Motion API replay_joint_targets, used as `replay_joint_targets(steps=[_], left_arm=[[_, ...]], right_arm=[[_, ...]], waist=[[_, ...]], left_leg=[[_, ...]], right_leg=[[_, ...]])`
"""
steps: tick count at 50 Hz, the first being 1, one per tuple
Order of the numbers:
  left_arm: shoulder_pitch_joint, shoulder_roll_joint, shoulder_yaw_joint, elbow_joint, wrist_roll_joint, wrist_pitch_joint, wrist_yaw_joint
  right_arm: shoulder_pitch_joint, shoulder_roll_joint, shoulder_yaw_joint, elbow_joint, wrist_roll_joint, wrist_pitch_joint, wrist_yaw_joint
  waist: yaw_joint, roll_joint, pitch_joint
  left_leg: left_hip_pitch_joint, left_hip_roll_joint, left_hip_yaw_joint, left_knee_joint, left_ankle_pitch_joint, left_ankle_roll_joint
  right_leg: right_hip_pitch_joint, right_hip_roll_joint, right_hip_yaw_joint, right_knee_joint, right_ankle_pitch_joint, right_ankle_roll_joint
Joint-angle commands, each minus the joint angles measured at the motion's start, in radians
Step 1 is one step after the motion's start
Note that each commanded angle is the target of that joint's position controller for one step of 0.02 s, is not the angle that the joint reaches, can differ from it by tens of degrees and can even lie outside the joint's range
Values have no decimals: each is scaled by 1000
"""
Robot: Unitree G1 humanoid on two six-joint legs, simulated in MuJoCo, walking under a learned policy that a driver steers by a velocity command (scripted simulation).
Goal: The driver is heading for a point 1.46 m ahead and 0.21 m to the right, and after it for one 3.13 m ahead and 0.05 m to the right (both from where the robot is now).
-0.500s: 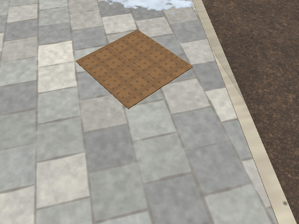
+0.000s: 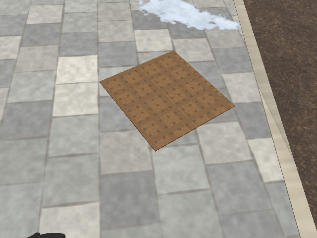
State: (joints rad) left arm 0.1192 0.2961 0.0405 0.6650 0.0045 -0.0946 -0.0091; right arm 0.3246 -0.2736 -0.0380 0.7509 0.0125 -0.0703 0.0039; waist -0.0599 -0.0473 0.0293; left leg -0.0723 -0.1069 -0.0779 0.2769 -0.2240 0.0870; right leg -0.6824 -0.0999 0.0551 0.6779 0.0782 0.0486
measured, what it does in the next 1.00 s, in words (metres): walks ahead: right foot, then left foot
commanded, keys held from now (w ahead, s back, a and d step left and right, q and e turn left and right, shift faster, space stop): w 0.54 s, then w+e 0.46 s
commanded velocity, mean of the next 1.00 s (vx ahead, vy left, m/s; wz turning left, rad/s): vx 0.50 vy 0.00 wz -0.11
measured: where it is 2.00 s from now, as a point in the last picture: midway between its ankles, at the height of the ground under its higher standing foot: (184, 115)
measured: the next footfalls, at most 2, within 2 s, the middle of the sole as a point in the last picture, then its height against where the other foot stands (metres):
right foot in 0.18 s outside the picture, level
left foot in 0.70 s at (124, 215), level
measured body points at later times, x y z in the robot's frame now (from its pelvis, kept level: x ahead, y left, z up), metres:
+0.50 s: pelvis +0.29 -0.05 +0.00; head +0.32 -0.06 +0.45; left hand +0.32 +0.23 -0.12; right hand +0.49 -0.29 -0.10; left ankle +0.44 +0.13 -0.69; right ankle +0.26 -0.14 -0.75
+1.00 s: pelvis +0.56 +0.00 +0.00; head +0.58 +0.00 +0.45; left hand +0.76 +0.25 -0.10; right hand +0.56 -0.29 -0.12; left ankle +0.54 +0.11 -0.75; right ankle +0.65 -0.18 -0.68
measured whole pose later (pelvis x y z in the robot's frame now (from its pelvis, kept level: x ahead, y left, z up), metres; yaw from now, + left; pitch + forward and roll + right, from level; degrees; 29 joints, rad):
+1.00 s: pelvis +0.56 +0.00 +0.00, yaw -10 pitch +1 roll +2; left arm 0.20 0.31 0.07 0.71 -0.02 -0.02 -0.01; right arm 0.31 -0.28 -0.07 0.83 -0.01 -0.10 0.01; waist -0.06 -0.05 0.03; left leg -0.07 -0.02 0.17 0.26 -0.20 0.03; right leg -0.68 -0.11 0.06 0.94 -0.11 0.02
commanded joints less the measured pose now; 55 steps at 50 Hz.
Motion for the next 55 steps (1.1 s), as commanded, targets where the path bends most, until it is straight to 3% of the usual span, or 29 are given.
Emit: replay_joint_targets(steps=[1,3,6,7,8,9,10,11,12,13,14,16,19,25,28,30,32,33,34,35,36,37,38,39,41,43,46,51,55], left_arm=[[-141,54,8,-95,-13,-24,-15],[-167,66,13,-109,-12,-30,-27],[-120,89,24,-106,-11,-32,-34],[-53,109,35,-92,-11,-32,-30],[82,143,54,-60,-10,-32,-23],[261,197,66,-36,4,-29,-15],[333,262,85,-3,9,-24,-19],[345,161,61,-2,-14,-21,-22],[275,124,48,-7,-15,-16,-16],[217,115,42,-14,-6,-9,-12],[176,102,37,-13,-1,-6,-13],[149,84,29,-12,6,-13,-15],[156,107,36,16,-11,-24,-14],[218,148,44,64,-20,-4,0],[281,158,46,100,-27,10,1],[296,164,49,115,-31,23,6],[285,182,56,119,-31,35,14],[263,189,57,117,-30,39,16],[258,167,48,114,-24,40,17],[246,105,23,82,-2,37,17],[392,-6,-9,64,-17,21,14],[350,97,14,83,-40,13,14],[261,148,33,59,-55,13,13],[214,140,33,47,-47,15,16],[206,113,39,43,-34,34,14],[223,72,35,43,-37,58,12],[173,55,33,13,-26,75,14],[30,27,20,-34,-26,61,-18],[-74,36,21,-89,-27,64,-38]], right_arm=[[49,-181,-48,-23,8,-9,-8],[74,-182,-49,-5,8,1,-10],[73,-193,-55,6,6,18,-17],[60,-200,-57,4,4,22,-17],[42,-189,-50,-2,-1,26,-16],[37,-146,-31,-28,-19,26,-16],[192,-43,-2,-31,-7,9,-11],[151,-122,-11,-20,8,-6,-5],[37,-176,-28,-47,28,-13,-1],[-35,-166,-22,-68,22,-20,-1],[-76,-154,-24,-80,4,-23,1],[-38,-126,-24,-70,0,-11,3],[-46,-84,-11,-71,-10,6,-1],[-254,-50,4,-116,-8,-13,11],[-345,-59,1,-147,1,-22,25],[-373,-74,-6,-166,1,-31,35],[-334,-101,-18,-159,0,-39,39],[-264,-120,-30,-141,-2,-42,37],[-131,-163,-53,-103,-6,-43,28],[46,-233,-74,-79,-23,-41,15],[96,-296,-89,-59,-29,-28,14],[99,-195,-66,-65,-18,-23,14],[43,-151,-52,-64,-12,-22,10],[-20,-128,-44,-65,-15,-23,9],[-99,-85,-34,-57,-25,-31,11],[-128,-87,-40,-43,-24,-45,11],[-130,-120,-54,-16,-25,-55,5],[-98,-165,-66,13,-19,-39,-8],[-44,-199,-80,44,2,-15,-9]], waist=[[-39,106,38],[-41,109,42],[0,135,15],[40,148,-32],[116,136,-129],[187,65,-288],[122,-232,-422],[160,-181,-406],[167,-91,-239],[143,4,-153],[115,36,-77],[65,-11,-63],[48,-17,-36],[121,-7,9],[152,-8,29],[140,-14,36],[104,-29,16],[57,-33,-22],[-7,-19,-114],[-80,65,-273],[-17,334,-410],[-58,261,-378],[-54,206,-231],[-26,150,-156],[32,161,-70],[61,156,-40],[67,119,1],[16,90,33],[-15,87,65]], left_leg=[[-70,258,-127,-88,185,134],[36,298,-155,-41,242,127],[134,325,-167,46,452,97],[139,306,-152,129,637,85],[97,257,-109,294,751,60],[-85,201,-80,569,545,27],[-482,13,-24,949,-165,-53],[-614,32,-118,1060,-334,-55],[-679,85,-100,1084,-263,-53],[-662,137,-55,1040,-180,-52],[-647,169,-32,969,-132,-59],[-560,205,-22,889,-80,-71],[-559,223,8,770,-46,-103],[-521,195,54,381,285,-113],[-516,175,53,294,306,-98],[-521,162,37,243,247,-79],[-447,146,38,209,180,-59],[-334,126,59,177,167,-42],[-122,128,66,168,185,-13],[177,297,-94,221,211,51],[495,530,-516,149,30,195],[447,515,-596,68,-122,185],[329,486,-444,45,-122,144],[204,448,-338,18,-49,123],[20,390,-187,-56,59,107],[-64,381,-97,-112,131,116],[-81,384,13,-152,217,124],[-31,357,176,-155,265,92],[92,397,220,-120,286,68]], right_leg=[[87,42,-34,-115,86,-13],[42,49,-25,-159,28,-41],[101,74,-41,-191,-109,-89],[206,105,-69,-199,-145,-112],[409,111,-86,-214,-97,-148],[726,-42,75,-162,-54,-217],[1084,-275,557,-235,-252,-384],[1085,-289,705,-342,-403,-379],[959,-258,546,-361,-402,-335],[818,-217,427,-379,-309,-308],[701,-177,351,-409,-199,-301],[598,-129,263,-463,-99,-296],[534,-115,167,-516,-4,-313],[540,-59,30,-540,-4,-259],[605,-95,58,-511,-20,-254],[667,-125,95,-466,1,-243],[698,-140,127,-408,53,-224],[684,-121,117,-332,154,-208],[625,-67,83,-177,207,-180],[440,0,41,109,-1,-139],[63,148,-14,444,-610,-74],[-39,110,89,570,-666,-69],[-93,69,79,599,-580,-71],[-70,28,55,577,-499,-65],[12,-21,57,511,-404,-56],[57,-34,47,486,-375,-44],[7,-43,53,392,-279,-26],[33,-26,-16,112,-57,-42],[11,-12,-61,-4,-106,-79]])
